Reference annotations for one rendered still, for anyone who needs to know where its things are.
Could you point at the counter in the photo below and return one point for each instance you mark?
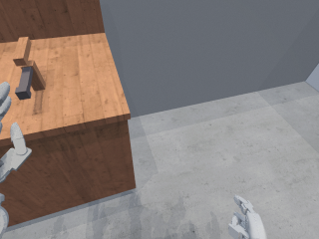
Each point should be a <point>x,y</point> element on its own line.
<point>76,122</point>

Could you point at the tap lever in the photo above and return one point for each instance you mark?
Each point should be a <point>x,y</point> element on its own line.
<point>23,90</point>

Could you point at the left robot hand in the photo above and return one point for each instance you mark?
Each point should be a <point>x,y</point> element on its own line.
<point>14,157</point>

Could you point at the right robot hand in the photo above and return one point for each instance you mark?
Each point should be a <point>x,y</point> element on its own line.
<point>248,227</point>

